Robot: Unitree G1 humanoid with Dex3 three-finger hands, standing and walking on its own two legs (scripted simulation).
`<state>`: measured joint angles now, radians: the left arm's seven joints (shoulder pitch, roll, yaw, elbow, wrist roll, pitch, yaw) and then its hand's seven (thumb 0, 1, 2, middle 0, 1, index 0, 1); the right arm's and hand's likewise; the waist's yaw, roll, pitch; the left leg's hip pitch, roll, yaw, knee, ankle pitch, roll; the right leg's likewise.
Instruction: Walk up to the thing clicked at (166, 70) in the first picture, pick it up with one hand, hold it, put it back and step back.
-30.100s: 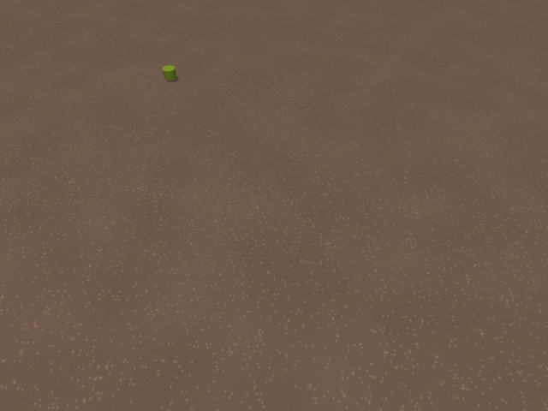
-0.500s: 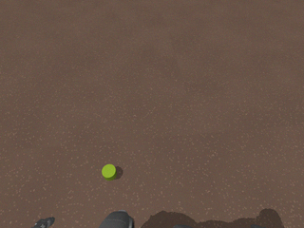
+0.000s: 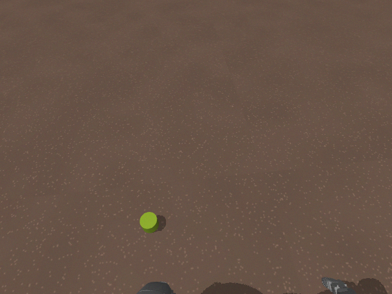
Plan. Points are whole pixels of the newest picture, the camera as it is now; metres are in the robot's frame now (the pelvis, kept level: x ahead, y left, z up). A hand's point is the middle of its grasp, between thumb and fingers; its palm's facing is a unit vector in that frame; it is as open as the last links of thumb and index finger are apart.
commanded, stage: walk up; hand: left
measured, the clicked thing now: (149, 222) +0.51 +0.28 -0.73
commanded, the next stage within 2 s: stand in 1.40 s
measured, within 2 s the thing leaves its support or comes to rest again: neither
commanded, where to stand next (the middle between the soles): +0.13 +0.03 m, yaw +0 degrees
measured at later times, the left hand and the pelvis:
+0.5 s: hand out of the picture +0.09 +0.27 -0.14, palm faces +0.01 -0.94 -0.34, open 7.4 cm; pelvis +0.00 +0.01 +0.01, yaw +1 degrees
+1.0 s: hand out of the picture +0.09 +0.27 -0.13, palm faces +0.03 -0.94 -0.35, open 7.4 cm; pelvis +0.01 +0.01 +0.02, yaw +1 degrees
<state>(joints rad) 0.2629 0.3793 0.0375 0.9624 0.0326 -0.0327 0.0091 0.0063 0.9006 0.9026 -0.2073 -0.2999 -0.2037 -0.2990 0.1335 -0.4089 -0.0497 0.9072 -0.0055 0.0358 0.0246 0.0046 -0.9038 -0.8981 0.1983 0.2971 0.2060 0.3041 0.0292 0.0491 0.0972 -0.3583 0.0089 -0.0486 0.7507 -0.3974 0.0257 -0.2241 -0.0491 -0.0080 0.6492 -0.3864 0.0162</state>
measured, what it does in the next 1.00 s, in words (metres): steps on the spot: left foot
